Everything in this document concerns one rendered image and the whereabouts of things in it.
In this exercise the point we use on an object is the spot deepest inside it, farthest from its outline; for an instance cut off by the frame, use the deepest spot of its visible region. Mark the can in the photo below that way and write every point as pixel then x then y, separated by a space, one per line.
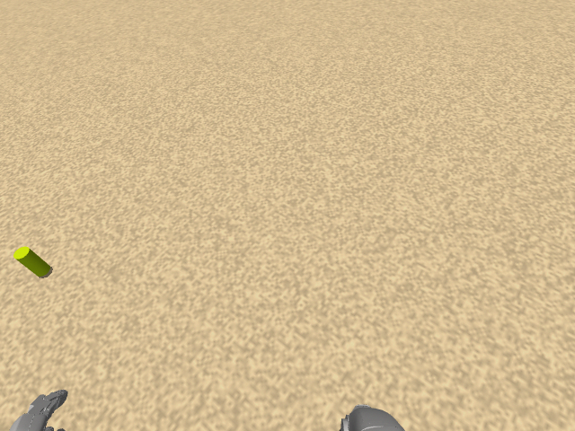
pixel 32 261

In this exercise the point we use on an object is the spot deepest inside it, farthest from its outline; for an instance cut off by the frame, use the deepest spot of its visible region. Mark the left robot hand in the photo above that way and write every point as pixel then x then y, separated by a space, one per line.
pixel 40 412

